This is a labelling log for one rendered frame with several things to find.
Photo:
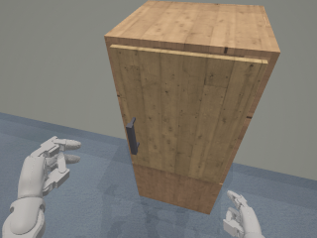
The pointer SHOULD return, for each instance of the robot left forearm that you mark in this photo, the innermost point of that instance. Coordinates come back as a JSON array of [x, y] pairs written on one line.
[[27, 218]]

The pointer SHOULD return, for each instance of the cupboard door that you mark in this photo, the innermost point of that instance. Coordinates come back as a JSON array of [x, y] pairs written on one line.
[[189, 107]]

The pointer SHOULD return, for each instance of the right robot hand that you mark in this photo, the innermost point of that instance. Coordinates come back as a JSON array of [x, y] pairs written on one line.
[[239, 223]]

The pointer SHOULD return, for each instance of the handle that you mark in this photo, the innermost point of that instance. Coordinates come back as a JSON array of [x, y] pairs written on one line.
[[132, 137]]

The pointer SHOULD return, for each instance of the left robot hand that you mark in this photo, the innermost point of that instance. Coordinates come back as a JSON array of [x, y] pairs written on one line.
[[36, 167]]

